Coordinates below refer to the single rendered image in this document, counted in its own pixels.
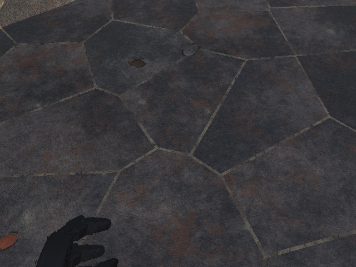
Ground robot left hand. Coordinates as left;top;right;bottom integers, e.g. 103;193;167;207
35;215;118;267

